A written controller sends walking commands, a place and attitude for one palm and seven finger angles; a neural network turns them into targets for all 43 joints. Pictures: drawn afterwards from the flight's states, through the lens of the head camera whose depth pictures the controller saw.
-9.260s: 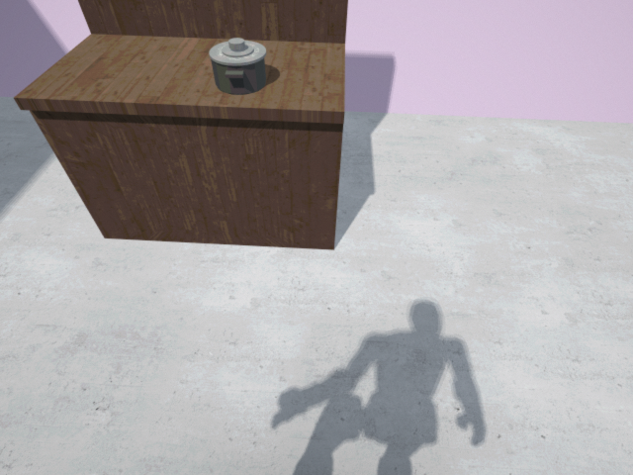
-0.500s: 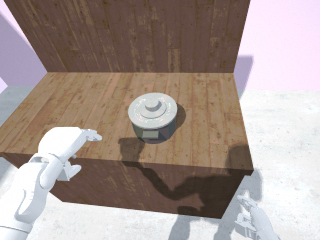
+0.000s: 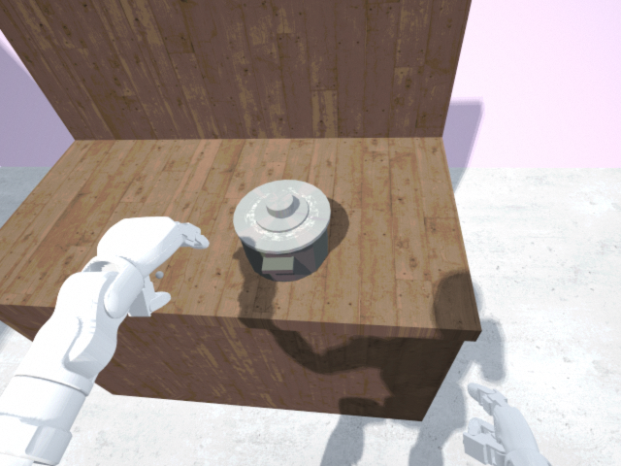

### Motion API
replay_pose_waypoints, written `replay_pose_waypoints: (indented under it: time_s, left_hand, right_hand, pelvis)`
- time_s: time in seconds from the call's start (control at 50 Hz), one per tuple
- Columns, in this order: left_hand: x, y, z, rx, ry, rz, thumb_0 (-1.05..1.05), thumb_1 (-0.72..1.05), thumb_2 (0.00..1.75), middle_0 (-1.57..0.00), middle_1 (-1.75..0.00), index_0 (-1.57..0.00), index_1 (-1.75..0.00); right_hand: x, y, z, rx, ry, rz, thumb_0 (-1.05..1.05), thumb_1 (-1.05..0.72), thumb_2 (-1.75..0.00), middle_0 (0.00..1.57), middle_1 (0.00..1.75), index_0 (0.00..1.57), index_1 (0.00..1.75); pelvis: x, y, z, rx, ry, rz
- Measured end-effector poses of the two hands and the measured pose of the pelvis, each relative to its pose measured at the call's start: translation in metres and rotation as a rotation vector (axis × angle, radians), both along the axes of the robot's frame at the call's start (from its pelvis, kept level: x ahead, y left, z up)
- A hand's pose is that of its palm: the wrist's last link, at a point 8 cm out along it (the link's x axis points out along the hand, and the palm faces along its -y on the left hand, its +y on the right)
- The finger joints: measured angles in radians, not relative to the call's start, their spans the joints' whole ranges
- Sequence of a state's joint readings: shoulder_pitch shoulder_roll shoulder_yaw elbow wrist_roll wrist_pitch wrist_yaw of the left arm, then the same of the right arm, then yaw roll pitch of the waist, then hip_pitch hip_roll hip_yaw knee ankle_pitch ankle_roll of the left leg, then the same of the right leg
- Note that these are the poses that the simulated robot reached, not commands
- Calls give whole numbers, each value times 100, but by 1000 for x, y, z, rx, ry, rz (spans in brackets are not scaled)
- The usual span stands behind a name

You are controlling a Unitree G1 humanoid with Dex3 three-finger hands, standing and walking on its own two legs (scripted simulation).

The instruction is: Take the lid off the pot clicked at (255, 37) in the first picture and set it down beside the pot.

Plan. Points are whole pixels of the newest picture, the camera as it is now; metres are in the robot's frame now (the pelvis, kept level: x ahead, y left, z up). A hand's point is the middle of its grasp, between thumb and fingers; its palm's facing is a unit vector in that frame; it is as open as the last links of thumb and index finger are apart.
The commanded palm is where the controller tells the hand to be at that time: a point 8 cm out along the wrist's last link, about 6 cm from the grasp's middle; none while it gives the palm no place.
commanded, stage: move the open hand above the knob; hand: left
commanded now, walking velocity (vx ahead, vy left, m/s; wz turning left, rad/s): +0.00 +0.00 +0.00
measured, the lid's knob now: (279, 203) +0.52 +0.10 +0.02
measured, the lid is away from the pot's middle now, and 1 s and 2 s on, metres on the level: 0.00 0.00 0.00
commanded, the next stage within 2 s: lower the open fingers around the knob in 1.98 s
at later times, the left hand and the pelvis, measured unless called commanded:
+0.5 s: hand (210, 236) +0.39 +0.17 +0.09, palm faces -0.25 -0.05 -0.97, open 10.2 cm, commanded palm +0.38 +0.17 +0.15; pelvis +0.02 -0.01 +0.00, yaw -1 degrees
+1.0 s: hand (247, 208) +0.44 +0.13 +0.09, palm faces -0.29 -0.03 -0.96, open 10.2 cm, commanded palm +0.44 +0.13 +0.15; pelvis +0.02 -0.01 -0.01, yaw -1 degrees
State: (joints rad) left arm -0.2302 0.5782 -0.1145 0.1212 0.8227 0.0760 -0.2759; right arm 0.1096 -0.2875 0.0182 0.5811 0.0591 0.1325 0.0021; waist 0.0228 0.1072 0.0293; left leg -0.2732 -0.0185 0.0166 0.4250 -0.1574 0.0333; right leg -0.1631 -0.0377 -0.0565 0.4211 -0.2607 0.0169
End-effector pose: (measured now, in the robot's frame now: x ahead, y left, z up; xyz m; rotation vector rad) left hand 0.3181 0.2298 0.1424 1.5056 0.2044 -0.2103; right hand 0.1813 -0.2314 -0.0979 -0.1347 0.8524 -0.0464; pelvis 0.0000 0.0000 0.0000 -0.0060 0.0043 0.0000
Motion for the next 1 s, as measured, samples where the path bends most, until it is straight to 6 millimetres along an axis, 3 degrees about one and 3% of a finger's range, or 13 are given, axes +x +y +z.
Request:
replay_pose_waypoints:
  time_s: [0.44,0.72,1.0]
  left_hand:
    - [58,-47,1,-3,-15,-33,0,-28,136,-82,-8,-83,-8]
    - [83,-71,0,-3,-18,-35,0,-28,136,-82,-8,-83,-8]
    - [119,-96,2,12,22,-39,0,-28,136,-82,-8,-83,-8]
  right_hand:
    - [0,-16,-13,27,61,-48,1,-91,-90,20,30,20,30]
    - [4,-18,-15,38,69,-54,1,-91,-90,20,30,20,30]
    - [-24,-23,-24,21,140,-106,1,-91,-90,20,30,20,30]
  pelvis:
    - [17,-11,-3,12,42,-11]
    - [20,-13,-5,14,60,-11]
    - [16,-13,-6,13,82,-14]
